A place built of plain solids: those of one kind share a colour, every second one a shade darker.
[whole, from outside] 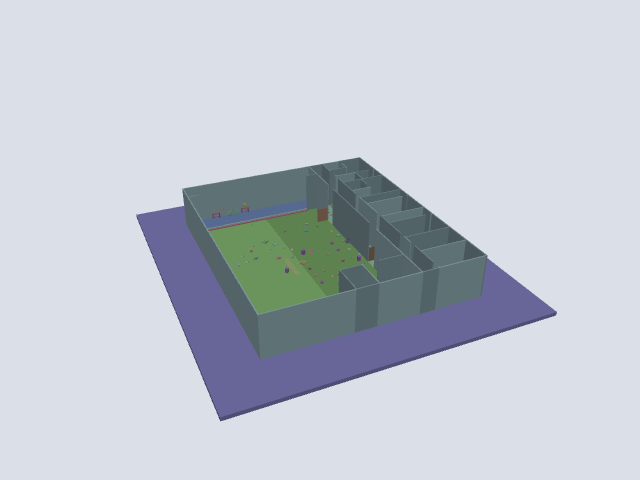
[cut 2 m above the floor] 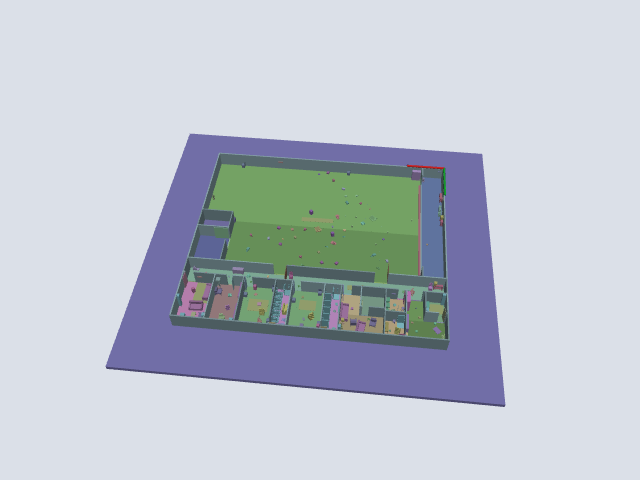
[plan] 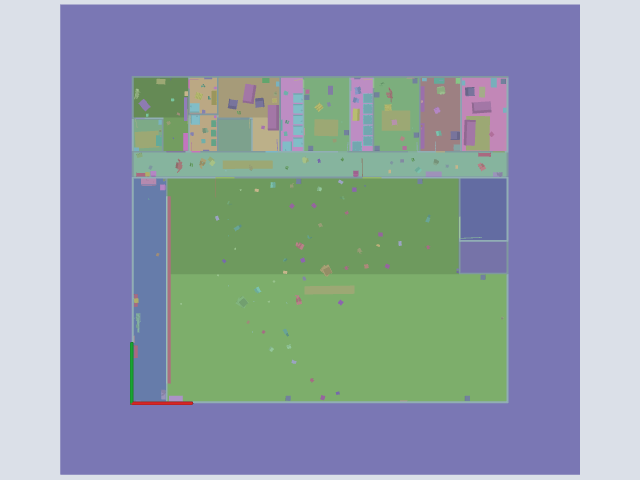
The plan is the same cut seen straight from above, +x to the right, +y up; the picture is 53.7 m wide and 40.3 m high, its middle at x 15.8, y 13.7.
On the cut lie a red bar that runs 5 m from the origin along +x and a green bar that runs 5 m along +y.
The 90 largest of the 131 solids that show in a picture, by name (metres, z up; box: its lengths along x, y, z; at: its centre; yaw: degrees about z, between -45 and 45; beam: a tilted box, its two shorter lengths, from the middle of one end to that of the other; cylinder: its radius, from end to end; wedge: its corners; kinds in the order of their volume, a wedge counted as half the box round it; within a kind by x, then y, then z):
{
 "under_1": {"box": [43.62, 39.48, 0.5], "at": [15.81, 13.74, -0.33]},
 "floor_salle_1": {"box": [24.46, 8.05, 0.5], "at": [15.23, 14.85, -0.25]},
 "floor_salle_2": {"box": [28.46, 10.66, 0.5], "at": [17.23, 5.49, -0.25]},
 "wall_1": {"box": [0.16, 18.71, 5.88], "at": [0.08, 9.52, 2.64]},
 "wall_2": {"box": [0.16, 2.04, 5.88], "at": [0.08, 20.02, 2.64]},
 "wall_3": {"box": [0.16, 2.68, 5.88], "at": [0.08, 22.51, 2.64]},
 "wall_4": {"box": [0.16, 3.34, 5.88], "at": [0.08, 25.65, 2.64]},
 "wall_5": {"box": [2.9, 0.13, 5.88], "at": [1.45, 21.11, 2.64]},
 "wall_6": {"box": [1.57, 0.13, 5.88], "at": [1.88, 23.91, 2.64]},
 "wall_7": {"box": [0.13, 2.68, 5.88], "at": [2.6, 22.51, 2.64]},
 "wall_8": {"box": [0.13, 1.5, 5.88], "at": [2.94, 0.91, 2.64]},
 "wall_9": {"box": [0.13, 1.5, 5.88], "at": [2.94, 18.12, 2.64]},
 "wall_10": {"box": [7.02, 0.13, 5.88], "at": [3.51, 18.93, 2.64]},
 "wall_11": {"box": [0.51, 0.13, 5.88], "at": [4.75, 21.11, 2.64]},
 "wall_12": {"box": [0.13, 3.01, 5.88], "at": [4.8, 22.68, 2.64]},
 "wall_13": {"box": [0.13, 2.12, 5.88], "at": [4.8, 25.37, 2.64]},
 "wall_14": {"box": [2.55, 0.13, 5.88], "at": [6.01, 24.25, 2.64]},
 "wall_15": {"box": [0.13, 2.68, 5.88], "at": [7.22, 22.51, 2.64]},
 "wall_16": {"box": [0.13, 3.01, 5.88], "at": [7.22, 25.82, 2.64]},
 "wall_17": {"box": [1.94, 0.13, 5.88], "at": [8.13, 23.91, 2.64]},
 "wall_18": {"box": [5.48, 0.13, 5.88], "at": [8.49, 21.11, 2.64]},
 "wall_19": {"box": [0.13, 2.68, 5.88], "at": [10.09, 22.51, 2.64]},
 "wall_20": {"box": [0.13, 6.15, 5.88], "at": [12.45, 24.25, 2.64]},
 "wall_21": {"box": [10.73, 0.13, 5.88], "at": [13.99, 18.93, 2.64]},
 "wall_22": {"box": [0.13, 5.26, 5.88], "at": [14.42, 23.8, 2.64]},
 "wall_23": {"box": [5.08, 0.13, 5.88], "at": [14.78, 21.11, 2.64]},
 "wall_24": {"box": [31.62, 0.16, 5.88], "at": [15.81, 0.08, 2.64]},
 "wall_25": {"box": [31.62, 0.16, 5.88], "at": [15.81, 27.4, 2.64]},
 "wall_26": {"box": [0.13, 6.15, 5.88], "at": [18.31, 24.25, 2.64]},
 "wall_27": {"box": [0.13, 5.26, 5.88], "at": [20.28, 23.8, 2.64]},
 "wall_28": {"box": [5.08, 0.13, 5.88], "at": [20.64, 21.11, 2.64]},
 "wall_29": {"box": [0.13, 6.15, 5.88], "at": [24.18, 24.25, 2.64]},
 "wall_30": {"box": [1.56, 0.13, 5.88], "at": [24.74, 21.11, 2.64]},
 "wall_31": {"box": [10.65, 0.13, 5.88], "at": [26.29, 18.93, 2.64]},
 "wall_32": {"box": [0.13, 2.61, 5.88], "at": [27.52, 12.26, 2.64]},
 "wall_33": {"box": [0.13, 3.22, 5.88], "at": [27.52, 17.26, 2.64]},
 "wall_34": {"box": [0.13, 6.15, 5.88], "at": [27.65, 24.25, 2.64]},
 "wall_35": {"box": [4.0, 0.13, 5.88], "at": [28.3, 21.11, 2.64]},
 "wall_36": {"box": [4.16, 0.13, 5.88], "at": [29.54, 10.88, 2.64]},
 "wall_37": {"box": [4.16, 0.13, 5.88], "at": [29.54, 13.62, 2.64]},
 "wall_38": {"box": [0.32, 0.13, 5.88], "at": [31.46, 21.11, 2.64]},
 "wall_39": {"box": [0.16, 10.66, 5.88], "at": [31.54, 5.49, 2.64]},
 "wall_40": {"box": [0.16, 2.61, 5.88], "at": [31.54, 12.26, 2.64]},
 "wall_41": {"box": [0.16, 5.18, 5.88], "at": [31.54, 16.28, 2.64]},
 "wall_42": {"box": [0.16, 2.04, 5.88], "at": [31.54, 20.02, 2.64]},
 "wall_43": {"box": [0.16, 6.15, 5.88], "at": [31.54, 24.25, 2.64]},
 "floor_platform_1": {"box": [2.71, 18.71, 0.75], "at": [1.51, 9.52, -0.12]},
 "floor_corridor_1": {"box": [31.3, 2.04, 0.5], "at": [15.81, 20.02, -0.25]},
 "floor_changing_1": {"box": [3.77, 6.15, 0.5], "at": [16.37, 24.25, -0.25]},
 "floor_changing_2": {"box": [3.77, 6.15, 0.5], "at": [22.23, 24.25, -0.25]},
 "floor_club_1": {"box": [5.1, 3.34, 0.61], "at": [9.84, 25.65, -0.2]},
 "floor_club_2": {"box": [2.23, 2.81, 0.61], "at": [11.27, 22.57, -0.2]},
 "floor_armoury_1": {"box": [3.75, 6.15, 0.5], "at": [29.59, 24.25, -0.25]},
 "floor_showers_1": {"box": [1.84, 6.15, 0.5], "at": [13.43, 24.25, -0.25]},
 "floor_showers_2": {"box": [1.84, 6.15, 0.5], "at": [19.3, 24.25, -0.25]},
 "floor_entrance_1": {"box": [4.58, 3.34, 0.5], "at": [2.45, 25.65, -0.25]},
 "floor_entrance_2": {"box": [2.08, 2.81, 0.5], "at": [3.7, 22.57, -0.25]},
 "floor_masters_1": {"box": [3.34, 6.15, 0.5], "at": [25.91, 24.25, -0.25]},
 "floor_box_store_1": {"box": [3.87, 5.18, 0.5], "at": [29.52, 16.28, -0.25]},
 "floor_wc_1": {"box": [2.29, 3.01, 0.5], "at": [6.01, 22.68, -0.25]},
 "floor_wc_2": {"box": [2.29, 3.01, 0.5], "at": [6.01, 25.82, -0.25]},
 "floor_plant_1": {"box": [3.87, 2.61, 0.5], "at": [29.52, 12.26, -0.25]},
 "floor_tea_1": {"box": [2.74, 2.68, 0.61], "at": [8.66, 22.51, -0.2]},
 "floor_office_1": {"box": [2.37, 2.68, 0.5], "at": [1.34, 22.51, -0.25]},
 "sofa_1": {"box": [0.93, 1.6, 0.34], "at": [9.87, 25.97, 0.39], "yaw": -9.0},
 "sofa_2": {"box": [0.93, 2.16, 0.34], "at": [11.88, 23.96, 0.39]},
 "sofa_3": {"box": [0.23, 2.16, 0.39], "at": [12.24, 23.96, 0.75]},
 "sofa_4": {"box": [0.23, 2.16, 0.39], "at": [28.01, 22.72, 0.65], "yaw": -2.2},
 "sofa_5": {"box": [0.93, 2.16, 0.34], "at": [28.37, 22.71, 0.28], "yaw": -2.2},
 "sofa_6": {"box": [1.6, 0.93, 0.34], "at": [29.37, 24.83, 0.28], "yaw": 4.0},
 "rug_1": {"box": [2.0, 1.4, 0.08], "at": [1.27, 22.12, -0.03], "yaw": 3.3},
 "rug_2": {"box": [4.2, 0.7, 0.08], "at": [9.72, 20.02, -0.03], "yaw": 0.2},
 "rug_3": {"box": [2.0, 1.4, 0.08], "at": [16.32, 23.12, -0.03], "yaw": -1.2},
 "rug_4": {"box": [4.2, 0.7, 0.08], "at": [16.6, 9.5, -0.03], "yaw": 0.7},
 "rug_5": {"box": [2.4, 1.7, 0.08], "at": [22.18, 23.73, -0.03], "yaw": -0.1},
 "rug_6": {"box": [2.0, 2.9, 0.08], "at": [29.06, 22.66, -0.03], "yaw": -0.5},
 "floor_gap_platform_edge_1": {"box": [0.13, 15.71, 0.75], "at": [2.94, 9.52, -0.12]},
 "bookcase_1": {"box": [0.31, 2.14, 1.15], "at": [24.41, 22.43, 0.57]},
 "bookcase_2": {"box": [0.31, 2.14, 1.15], "at": [24.41, 25.53, 0.57]},
 "trophy_cabinet_1": {"box": [0.4, 1.5, 1.9], "at": [4.52, 21.94, 0.95]},
 "badminton_posts_stowed_1": {"box": [1.16, 0.46, 1.55], "at": [3.69, 0.4, 0.78]},
 "platform_edge_tread_1": {"box": [0.28, 15.71, 0.18], "at": [3.14, 9.52, 0.04]},
 "chest_drawers_1": {"box": [1.28, 0.5, 1.04], "at": [1.41, 18.61, 0.77]},
 "tea_trolley_1": {"box": [0.5, 0.8, 1.3], "at": [30.39, 26.9, 0.65]},
 "pigeonholes_1": {"box": [0.3, 2.0, 0.86], "at": [4.54, 24.7, 0.43]},
 "billy_1": {"box": [0.42, 0.28, 2.02], "at": [0.4, 21.32, 1.01]},
 "billy_2": {"box": [0.28, 0.42, 2.02], "at": [31.31, 24.59, 1.01]},
 "sideboard_1": {"box": [1.35, 0.45, 0.71], "at": [25.36, 19.23, 0.51]},
 "leaf_box_store_door_1": {"box": [1.81, 0.05, 2.02], "at": [28.49, 13.88, 1.01], "yaw": 2.0},
 "leaf_salle_doors_1": {"box": [0.05, 1.61, 2.02], "at": [7.02, 18.07, 1.01]}
}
